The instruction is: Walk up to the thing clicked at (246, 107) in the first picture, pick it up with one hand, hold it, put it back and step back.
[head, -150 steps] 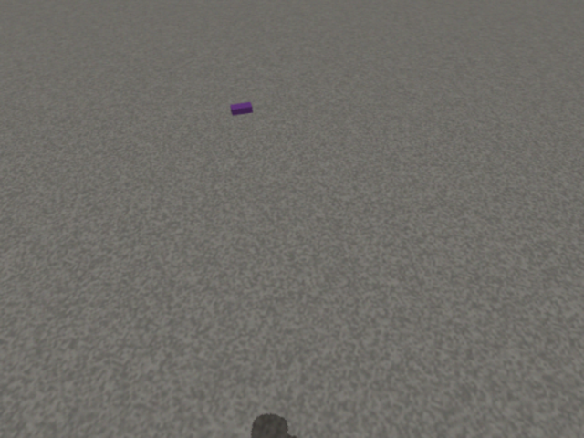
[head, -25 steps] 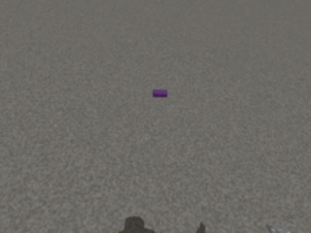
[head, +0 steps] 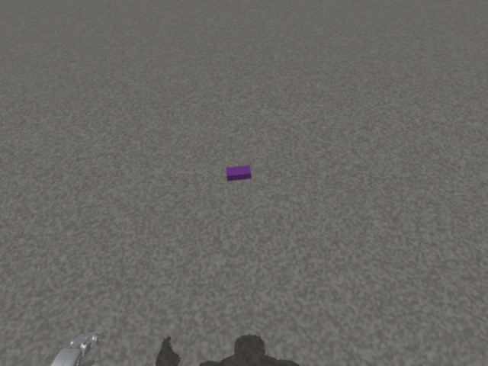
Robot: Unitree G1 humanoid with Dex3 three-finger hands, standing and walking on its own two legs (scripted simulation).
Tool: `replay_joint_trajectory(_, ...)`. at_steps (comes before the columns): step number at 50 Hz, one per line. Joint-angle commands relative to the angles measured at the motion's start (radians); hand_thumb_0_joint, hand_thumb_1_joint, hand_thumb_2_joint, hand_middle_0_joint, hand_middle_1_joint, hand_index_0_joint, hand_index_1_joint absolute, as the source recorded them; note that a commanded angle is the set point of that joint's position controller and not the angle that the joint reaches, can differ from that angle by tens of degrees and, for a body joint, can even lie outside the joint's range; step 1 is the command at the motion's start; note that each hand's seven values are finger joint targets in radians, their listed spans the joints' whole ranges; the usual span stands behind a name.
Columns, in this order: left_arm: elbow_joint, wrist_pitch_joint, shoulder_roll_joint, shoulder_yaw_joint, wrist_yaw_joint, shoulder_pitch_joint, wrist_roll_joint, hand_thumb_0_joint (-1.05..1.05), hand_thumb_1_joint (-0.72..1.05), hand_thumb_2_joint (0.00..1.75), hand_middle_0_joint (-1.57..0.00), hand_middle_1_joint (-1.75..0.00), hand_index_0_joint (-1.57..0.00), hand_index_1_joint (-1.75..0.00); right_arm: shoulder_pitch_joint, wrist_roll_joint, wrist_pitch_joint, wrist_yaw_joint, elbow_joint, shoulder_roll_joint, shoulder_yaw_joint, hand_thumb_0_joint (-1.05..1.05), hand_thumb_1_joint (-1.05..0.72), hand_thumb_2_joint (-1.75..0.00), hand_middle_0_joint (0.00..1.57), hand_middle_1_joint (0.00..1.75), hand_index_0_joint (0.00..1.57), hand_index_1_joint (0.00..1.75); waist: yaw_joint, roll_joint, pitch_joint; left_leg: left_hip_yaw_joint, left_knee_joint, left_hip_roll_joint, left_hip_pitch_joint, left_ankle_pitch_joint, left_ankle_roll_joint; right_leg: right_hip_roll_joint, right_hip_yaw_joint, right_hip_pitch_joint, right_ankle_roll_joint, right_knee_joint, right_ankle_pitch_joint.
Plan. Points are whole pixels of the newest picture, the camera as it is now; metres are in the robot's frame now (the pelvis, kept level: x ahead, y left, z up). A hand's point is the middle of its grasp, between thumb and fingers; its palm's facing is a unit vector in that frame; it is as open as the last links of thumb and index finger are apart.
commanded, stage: walk up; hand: left
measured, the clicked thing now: (238, 173) +1.21 +0.05 -0.73
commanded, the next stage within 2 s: none
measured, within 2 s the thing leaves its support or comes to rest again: neither
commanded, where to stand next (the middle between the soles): +0.87 -0.21 m, yaw +4 degrees
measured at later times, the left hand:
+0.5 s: hand (138, 350) +0.21 +0.22 -0.16, palm faces +0.03 -0.95 -0.31, open 7.4 cm
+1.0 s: hand (197, 216) +0.48 +0.12 -0.10, palm faces +0.03 -0.91 -0.42, open 7.4 cm
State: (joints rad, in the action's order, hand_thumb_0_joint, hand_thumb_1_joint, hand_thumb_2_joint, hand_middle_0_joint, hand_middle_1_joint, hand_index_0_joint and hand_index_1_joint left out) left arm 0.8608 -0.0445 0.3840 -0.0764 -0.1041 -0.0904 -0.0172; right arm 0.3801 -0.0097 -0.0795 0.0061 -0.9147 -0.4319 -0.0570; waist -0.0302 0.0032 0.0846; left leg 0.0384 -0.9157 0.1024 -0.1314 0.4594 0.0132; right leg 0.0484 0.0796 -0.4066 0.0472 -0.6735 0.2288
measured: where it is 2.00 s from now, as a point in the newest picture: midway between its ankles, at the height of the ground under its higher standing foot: (302, 249)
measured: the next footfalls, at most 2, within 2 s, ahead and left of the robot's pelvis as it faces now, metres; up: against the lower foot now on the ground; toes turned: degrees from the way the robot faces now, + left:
left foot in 0.42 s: +0.35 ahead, +0.06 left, +0.00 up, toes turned +6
right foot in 0.88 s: +0.51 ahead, -0.28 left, +0.00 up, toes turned -6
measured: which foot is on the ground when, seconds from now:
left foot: up 0.00-0.40, down 0.42-0.90, up 0.92-1.00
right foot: down 0.00-0.46, up 0.48-0.86, down 0.88-1.00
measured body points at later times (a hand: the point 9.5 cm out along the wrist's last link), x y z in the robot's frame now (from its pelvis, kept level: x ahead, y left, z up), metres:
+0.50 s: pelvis +0.21 -0.04 +0.00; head +0.24 -0.02 +0.45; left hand +0.21 +0.27 -0.13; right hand +0.33 -0.36 -0.09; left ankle +0.31 +0.06 -0.72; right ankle +0.10 -0.11 -0.68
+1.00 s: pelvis +0.41 -0.16 +0.01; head +0.41 -0.20 +0.45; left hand +0.48 +0.16 -0.07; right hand +0.46 -0.50 -0.12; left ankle +0.36 +0.01 -0.65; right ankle +0.47 -0.27 -0.72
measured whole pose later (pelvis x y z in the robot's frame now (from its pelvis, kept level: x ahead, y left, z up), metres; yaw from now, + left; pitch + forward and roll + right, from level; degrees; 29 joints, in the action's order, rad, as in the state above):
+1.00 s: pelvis +0.41 -0.16 +0.01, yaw +0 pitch -3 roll +2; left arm 0.86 -0.07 0.39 -0.07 -0.07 -0.28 -0.01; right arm 0.32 0.00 -0.05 0.02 -0.93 -0.46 -0.06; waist 0.04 0.05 0.06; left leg -0.04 -1.10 0.04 -0.35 0.42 0.03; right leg 0.07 0.06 -0.33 0.01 -0.65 0.26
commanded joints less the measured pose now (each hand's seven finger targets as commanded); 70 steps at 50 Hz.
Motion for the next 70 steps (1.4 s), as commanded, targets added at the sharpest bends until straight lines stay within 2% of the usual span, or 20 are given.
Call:
replay_joint_trajectory(1, -0.032, -0.013, 0.311, -0.088, 0.051, -0.168, 0.031, 0.00, 0.90, 0.90, -0.20, -0.30, -0.20, -0.30, -0.010, 0.025, -0.036, -0.013, 0.073, -0.226, -0.052, 0.00, -0.90, -0.90, 0.20, 0.30, 0.20, 0.30, 0.097, -0.131, -0.084, -0.107, -0.312, -0.012, -0.456, -0.101, 0.033, 0.274, -0.423, 0.389, 0.117, 0.405, -0.117)
replay_joint_trajectory(5, -0.052, -0.032, 0.243, -0.064, 0.058, -0.130, 0.023, 0.00, 0.90, 0.90, -0.20, -0.30, -0.20, -0.30, 0.038, 0.013, -0.006, 0.009, 0.053, -0.173, -0.046, 0.00, -0.90, -0.90, 0.20, 0.30, 0.20, 0.30, 0.029, -0.152, -0.033, -0.074, -0.140, -0.005, -0.345, -0.252, 0.022, 0.115, -0.145, 0.234, 0.011, 0.392, -0.337)
replay_joint_trajectory(12, -0.105, -0.044, 0.247, -0.066, 0.051, -0.162, -0.008, 0.00, 0.90, 0.90, -0.20, -0.30, -0.20, -0.30, -0.133, 0.005, 0.019, 0.026, 0.104, -0.168, -0.054, 0.00, -0.90, -0.90, 0.20, 0.30, 0.20, 0.30, 0.075, -0.119, 0.025, -0.046, 0.123, 0.011, -0.446, -0.336, -0.016, 0.138, -0.138, 0.258, 0.013, 0.505, -0.101)
replay_joint_trajectory(16, -0.089, -0.027, 0.228, -0.059, 0.054, -0.242, -0.009, 0.00, 0.90, 0.90, -0.20, -0.30, -0.20, -0.30, -0.225, 0.003, -0.005, 0.019, 0.128, -0.146, -0.043, 0.00, -0.90, -0.90, 0.20, 0.30, 0.20, 0.30, 0.119, -0.083, -0.001, 0.001, 0.323, -0.016, -0.397, -0.361, 0.001, 0.133, -0.117, 0.397, 0.018, 0.392, -0.348)
replay_joint_trajectory(21, -0.127, -0.014, 0.215, -0.043, 0.067, -0.229, 0.004, 0.00, 0.90, 0.90, -0.20, -0.30, -0.20, -0.30, 0.055, -0.017, -0.023, -0.008, 0.056, -0.215, -0.081, 0.00, -0.90, -0.90, 0.20, 0.30, 0.20, 0.30, -0.040, 0.093, -0.163, -0.008, 0.431, -0.063, 0.162, -0.278, 0.097, 0.072, -0.050, 0.151, 0.024, -0.073, -0.425)
replay_joint_trajectory(23, -0.126, -0.005, 0.170, -0.038, 0.066, -0.316, 0.016, 0.00, 0.90, 0.90, -0.20, -0.30, -0.20, -0.30, 0.142, -0.025, -0.020, -0.028, 0.084, -0.329, -0.116, 0.00, -0.90, -0.90, 0.20, 0.30, 0.20, 0.30, -0.073, 0.255, -0.255, -0.731, 0.606, 0.352, 0.409, 0.087, 0.275, -0.142, -0.064, -0.286, -0.048, -0.514, 0.339)
replay_joint_trajectory(24, -0.106, 0.006, 0.299, -0.059, 0.076, -0.293, 0.007, 0.00, 0.90, 0.90, -0.20, -0.30, -0.20, -0.30, 0.078, 0.011, -0.019, -0.031, 0.094, -0.336, -0.130, 0.00, -0.90, -0.90, 0.20, 0.30, 0.20, 0.30, -0.058, 0.142, -0.215, -0.818, 0.664, 0.429, 0.318, 0.215, 0.333, -0.033, -0.210, -0.286, -0.018, -0.616, 0.327)
replay_joint_trajectory(29, -0.046, 0.011, 0.228, -0.046, 0.039, -0.311, 0.003, 0.00, 0.90, 0.90, -0.20, -0.30, -0.20, -0.30, -0.075, 0.023, -0.040, -0.017, 0.124, -0.223, -0.066, 0.00, -0.90, -0.90, 0.20, 0.30, 0.20, 0.30, 0.032, 0.036, -0.013, -0.203, 0.690, 0.181, -0.093, -0.154, 0.177, 0.020, -0.176, -0.117, -0.033, -0.471, 0.102)
replay_joint_trajectory(37, -0.068, 0.010, 0.200, -0.054, -0.001, -0.169, -0.004, 0.00, 0.90, 0.90, -0.20, -0.30, -0.20, -0.30, -0.104, 0.001, -0.052, 0.010, 0.126, -0.287, -0.087, 0.00, -0.90, -0.90, 0.20, 0.30, 0.20, 0.30, 0.014, 0.190, 0.044, -0.093, 0.717, 0.143, -0.202, 0.054, 0.177, 0.076, -0.071, -0.016, -0.056, -0.016, -0.063)
replay_joint_trajectory(42, -0.022, -0.010, 0.241, -0.078, 0.009, -0.252, -0.013, 0.00, 0.90, 0.90, -0.20, -0.30, -0.20, -0.30, -0.155, -0.001, -0.031, 0.011, 0.129, -0.269, -0.080, 0.00, -0.90, -0.90, 0.20, 0.30, 0.20, 0.30, 0.092, 0.092, -0.046, -0.067, 0.506, 0.134, -0.235, 0.011, 0.139, 0.033, -0.005, 0.232, -0.040, 0.076, -0.039)
replay_joint_trajectory(44, 0.020, -0.036, 0.327, -0.112, 0.035, -0.415, -0.020, 0.00, 0.90, 0.90, -0.20, -0.30, -0.20, -0.30, -0.045, -0.005, -0.025, 0.011, 0.119, -0.139, -0.036, 0.00, -0.90, -0.90, 0.20, 0.30, 0.20, 0.30, 0.157, -0.271, -0.152, 0.063, -0.034, -0.008, -0.340, -0.161, 0.080, 0.096, -0.192, 0.451, -0.002, 0.257, 0.250)
replay_joint_trajectory(45, -0.007, -0.046, 0.383, -0.115, 0.051, -0.403, -0.018, 0.00, 0.90, 0.90, -0.20, -0.30, -0.20, -0.30, -0.006, 0.008, -0.022, 0.008, 0.133, -0.076, -0.009, 0.00, -0.90, -0.90, 0.20, 0.30, 0.20, 0.30, 0.143, -0.412, -0.108, -0.019, -0.228, -0.140, -0.527, 0.063, 0.029, 0.278, -0.555, 0.458, 0.049, 0.395, 0.313)
replay_joint_trajectory(46, -0.022, -0.041, 0.393, -0.108, 0.055, -0.364, -0.005, 0.00, 0.90, 0.90, -0.20, -0.30, -0.20, -0.30, -0.056, 0.008, -0.015, -0.002, 0.127, -0.184, -0.039, 0.00, -0.90, -0.90, 0.20, 0.30, 0.20, 0.30, 0.149, -0.292, -0.076, -0.055, -0.307, -0.123, -0.587, 0.044, 0.018, 0.362, -0.697, 0.442, 0.132, 0.467, 0.276)
replay_joint_trajectory(50, -0.050, -0.041, 0.292, -0.068, 0.073, -0.202, 0.024, 0.00, 0.90, 0.90, -0.20, -0.30, -0.20, -0.30, -0.007, 0.032, -0.001, 0.004, 0.044, -0.193, -0.045, 0.00, -0.90, -0.90, 0.20, 0.30, 0.20, 0.30, 0.037, -0.201, -0.013, -0.144, -0.191, -0.029, -0.431, -0.146, 0.024, 0.188, -0.279, 0.244, 0.040, 0.405, -0.053)
replay_joint_trajectory(52, -0.061, -0.048, 0.268, -0.057, 0.072, -0.201, 0.015, 0.00, 0.90, 0.90, -0.20, -0.30, -0.20, -0.30, 0.005, 0.019, 0.006, 0.015, 0.040, -0.181, -0.047, 0.00, -0.90, -0.90, 0.20, 0.30, 0.20, 0.30, 0.036, -0.207, -0.034, -0.103, -0.158, -0.041, -0.388, -0.181, 0.018, 0.171, -0.196, 0.221, 0.104, 0.401, -0.147)
replay_joint_trajectory(62, -0.093, -0.044, 0.264, -0.060, 0.078, -0.293, 0.003, 0.00, 0.90, 0.90, -0.20, -0.30, -0.20, -0.30, -0.187, -0.005, -0.001, 0.038, 0.125, -0.138, -0.042, 0.00, -0.90, -0.90, 0.20, 0.30, 0.20, 0.30, 0.107, -0.096, -0.017, -0.032, 0.263, -0.026, -0.410, -0.268, 0.006, 0.228, -0.124, 0.379, 0.138, 0.336, -0.310)
replay_joint_trajectory(66, -0.111, -0.032, 0.278, -0.053, 0.075, -0.257, 0.005, 0.00, 0.90, 0.90, -0.20, -0.30, -0.20, -0.30, -0.116, -0.003, -0.009, 0.035, 0.109, -0.133, -0.053, 0.00, -0.90, -0.90, 0.20, 0.30, 0.20, 0.30, 0.044, -0.066, -0.039, 0.058, 0.369, -0.084, -0.126, -0.307, 0.038, 0.198, -0.075, 0.230, 0.120, 0.207, -0.308)
replay_joint_trajectory(68, -0.126, -0.029, 0.202, -0.023, 0.075, -0.288, 0.012, 0.00, 0.90, 0.90, -0.20, -0.30, -0.20, -0.30, 0.092, -0.017, -0.023, 0.016, 0.061, -0.221, -0.089, 0.00, -0.90, -0.90, 0.20, 0.30, 0.20, 0.30, -0.056, 0.156, -0.165, -0.072, 0.465, -0.032, 0.215, -0.196, 0.101, 0.084, 0.007, 0.045, 0.065, -0.189, -0.240)
replay_joint_trajectory(69, -0.130, -0.026, 0.126, -0.007, 0.073, -0.338, 0.018, 0.00, 0.90, 0.90, -0.20, -0.30, -0.20, -0.30, 0.132, -0.031, -0.025, 0.003, 0.075, -0.301, -0.109, 0.00, -0.90, -0.90, 0.20, 0.30, 0.20, 0.30, -0.052, 0.335, -0.216, -0.504, 0.509, 0.224, 0.375, -0.129, 0.182, -0.051, 0.025, -0.207, 0.003, -0.416, 0.233)
replay_joint_trajectory(70, -0.118, -0.010, 0.223, -0.034, 0.082, -0.331, 0.014, 0.00, 0.90, 0.90, -0.20, -0.30, -0.20, -0.30, 0.108, -0.003, -0.022, -0.003, 0.105, -0.315, -0.112, 0.00, -0.90, -0.90, 0.20, 0.30, 0.20, 0.30, -0.055, 0.169, -0.215, -0.753, 0.633, 0.338, 0.325, 0.022, 0.266, -0.059, -0.077, -0.261, 0.004, -0.492, 0.335)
